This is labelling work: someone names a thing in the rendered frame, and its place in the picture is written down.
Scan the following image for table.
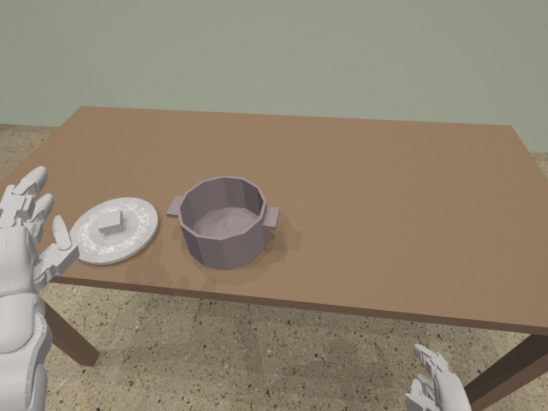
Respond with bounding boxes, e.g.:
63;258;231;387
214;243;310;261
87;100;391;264
0;106;548;411

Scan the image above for lid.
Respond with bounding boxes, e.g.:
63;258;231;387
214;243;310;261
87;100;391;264
69;197;158;265

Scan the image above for robot right hand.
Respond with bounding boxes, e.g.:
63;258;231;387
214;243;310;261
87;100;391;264
406;344;472;411

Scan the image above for knob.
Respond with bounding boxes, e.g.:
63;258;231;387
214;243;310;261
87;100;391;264
98;210;123;234

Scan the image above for robot left hand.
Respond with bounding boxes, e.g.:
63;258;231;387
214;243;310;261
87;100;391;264
0;166;80;297

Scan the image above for pot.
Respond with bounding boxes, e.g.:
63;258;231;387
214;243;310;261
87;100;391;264
166;176;280;270

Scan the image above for robot left forearm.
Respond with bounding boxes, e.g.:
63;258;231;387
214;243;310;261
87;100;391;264
0;293;52;411

